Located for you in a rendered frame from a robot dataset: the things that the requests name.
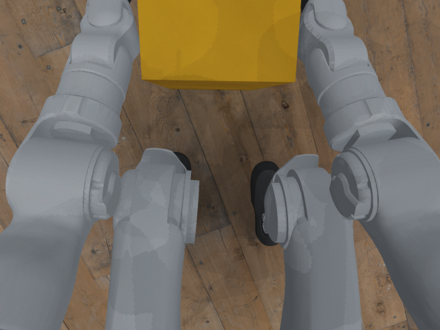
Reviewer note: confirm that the robot right forearm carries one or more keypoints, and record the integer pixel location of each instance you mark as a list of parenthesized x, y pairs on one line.
[(355, 108)]

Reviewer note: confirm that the left robot upper arm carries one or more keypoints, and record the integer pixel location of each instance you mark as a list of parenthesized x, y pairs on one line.
[(57, 190)]

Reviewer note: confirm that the right robot upper arm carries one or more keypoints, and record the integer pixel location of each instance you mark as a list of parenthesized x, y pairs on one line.
[(393, 189)]

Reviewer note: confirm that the carton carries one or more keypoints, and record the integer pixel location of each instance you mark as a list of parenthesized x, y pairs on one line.
[(218, 44)]

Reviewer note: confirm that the robot left forearm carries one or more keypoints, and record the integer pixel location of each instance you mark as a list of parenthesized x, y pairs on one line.
[(93, 86)]

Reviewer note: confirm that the robot left shin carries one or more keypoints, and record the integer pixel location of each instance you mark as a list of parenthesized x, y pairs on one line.
[(150, 155)]

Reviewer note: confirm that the left robot thigh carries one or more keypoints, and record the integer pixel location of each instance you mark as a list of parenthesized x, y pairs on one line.
[(148, 251)]

